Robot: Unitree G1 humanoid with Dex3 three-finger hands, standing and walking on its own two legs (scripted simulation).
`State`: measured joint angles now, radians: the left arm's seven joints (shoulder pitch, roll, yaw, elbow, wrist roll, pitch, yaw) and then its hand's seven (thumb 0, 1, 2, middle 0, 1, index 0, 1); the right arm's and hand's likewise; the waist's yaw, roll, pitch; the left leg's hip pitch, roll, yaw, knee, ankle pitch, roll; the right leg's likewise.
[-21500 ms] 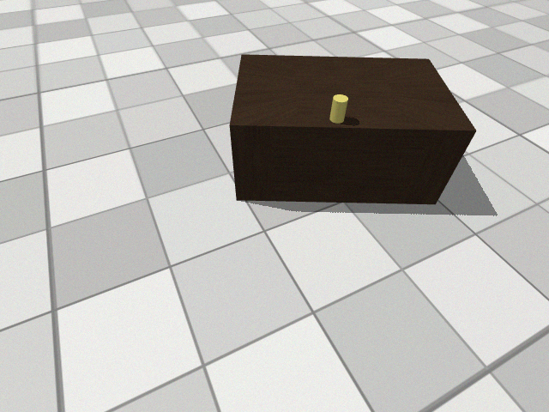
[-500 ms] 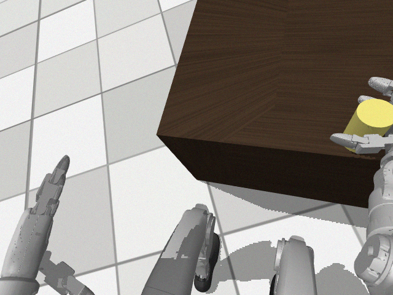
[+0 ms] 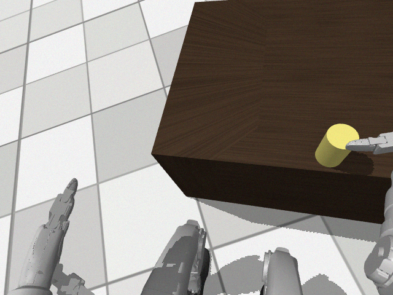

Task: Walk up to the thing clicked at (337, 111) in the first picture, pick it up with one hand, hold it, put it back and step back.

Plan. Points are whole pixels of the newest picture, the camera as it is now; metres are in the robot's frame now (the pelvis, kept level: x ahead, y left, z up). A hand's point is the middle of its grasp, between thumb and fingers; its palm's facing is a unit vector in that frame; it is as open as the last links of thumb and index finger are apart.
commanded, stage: rise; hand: right
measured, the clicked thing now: (335, 146) +0.48 -0.19 -0.10
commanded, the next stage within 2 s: home in 0.10 s
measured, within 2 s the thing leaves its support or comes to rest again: neither
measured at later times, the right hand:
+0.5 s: hand out of the picture +0.49 -0.31 +0.12, palm faces +0.33 +0.89 -0.31, open 17.3 cm
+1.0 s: hand (378, 224) +0.29 -0.19 +0.07, palm faces +0.16 +0.96 -0.25, open 17.5 cm
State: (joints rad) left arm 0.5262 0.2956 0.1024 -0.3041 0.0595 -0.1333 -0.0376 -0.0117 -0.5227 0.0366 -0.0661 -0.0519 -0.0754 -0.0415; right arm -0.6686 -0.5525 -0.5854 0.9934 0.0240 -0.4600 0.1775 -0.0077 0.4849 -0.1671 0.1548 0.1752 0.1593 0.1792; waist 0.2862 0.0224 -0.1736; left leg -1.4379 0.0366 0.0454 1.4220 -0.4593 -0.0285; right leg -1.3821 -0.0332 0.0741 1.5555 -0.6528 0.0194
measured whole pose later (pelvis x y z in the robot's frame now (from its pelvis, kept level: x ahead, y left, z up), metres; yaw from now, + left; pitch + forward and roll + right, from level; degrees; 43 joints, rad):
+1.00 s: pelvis +0.08 +0.01 +0.14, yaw -1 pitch +8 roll +1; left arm 0.29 0.22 -0.03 0.40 -0.05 0.09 0.08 0.01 0.74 0.81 -0.19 -0.27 -0.19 -0.26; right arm 0.26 -0.22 -0.05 0.27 0.05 0.09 -0.10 -0.01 0.55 -0.05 0.06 0.05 0.06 0.05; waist 0.02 -0.02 -0.10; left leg -0.58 0.03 0.04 0.81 -0.38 -0.02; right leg -0.49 -0.05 0.03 0.85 -0.51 0.03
